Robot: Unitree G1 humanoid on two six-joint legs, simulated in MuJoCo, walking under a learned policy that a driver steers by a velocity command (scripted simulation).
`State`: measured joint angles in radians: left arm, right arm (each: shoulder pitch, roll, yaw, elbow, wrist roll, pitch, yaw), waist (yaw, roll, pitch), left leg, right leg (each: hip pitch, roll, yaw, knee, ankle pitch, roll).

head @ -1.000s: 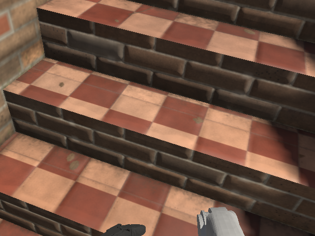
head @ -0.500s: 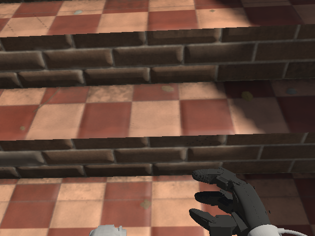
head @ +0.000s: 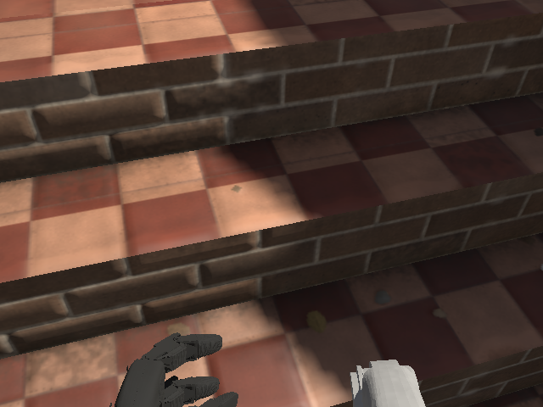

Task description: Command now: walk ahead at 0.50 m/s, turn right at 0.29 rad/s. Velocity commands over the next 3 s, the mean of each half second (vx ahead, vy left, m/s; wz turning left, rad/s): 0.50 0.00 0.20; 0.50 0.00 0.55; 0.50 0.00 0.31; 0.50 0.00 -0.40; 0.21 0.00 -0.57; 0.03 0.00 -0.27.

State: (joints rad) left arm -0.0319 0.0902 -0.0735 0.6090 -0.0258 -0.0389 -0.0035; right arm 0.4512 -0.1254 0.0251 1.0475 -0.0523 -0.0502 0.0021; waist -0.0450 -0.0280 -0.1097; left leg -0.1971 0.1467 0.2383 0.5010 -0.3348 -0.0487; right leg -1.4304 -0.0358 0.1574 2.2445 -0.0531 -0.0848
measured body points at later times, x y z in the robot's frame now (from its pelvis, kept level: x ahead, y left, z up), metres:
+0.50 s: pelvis +0.26 -0.10 +0.20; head +0.22 -0.13 +0.65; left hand +0.21 +0.12 +0.05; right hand +0.51 -0.24 +0.14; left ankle +0.31 +0.05 -0.14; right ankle +0.24 -0.20 -0.53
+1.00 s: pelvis +0.47 -0.02 +0.39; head +0.42 +0.01 +0.84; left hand +0.66 +0.21 +0.38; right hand +0.50 -0.22 +0.25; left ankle +0.43 -0.01 -0.33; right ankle +0.58 -0.15 +0.05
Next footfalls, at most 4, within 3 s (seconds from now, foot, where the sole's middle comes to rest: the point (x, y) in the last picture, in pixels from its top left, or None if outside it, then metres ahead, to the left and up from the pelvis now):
0.16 right None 0.28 -0.21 -0.57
0.70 left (273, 373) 0.47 0.00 -0.37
1.22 right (265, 178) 0.75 0.01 -0.17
1.76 left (35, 222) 0.65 0.41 -0.17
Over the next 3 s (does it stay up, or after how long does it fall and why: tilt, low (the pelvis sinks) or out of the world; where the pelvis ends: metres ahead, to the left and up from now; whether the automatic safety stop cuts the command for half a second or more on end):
stays up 1.12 0.43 0.80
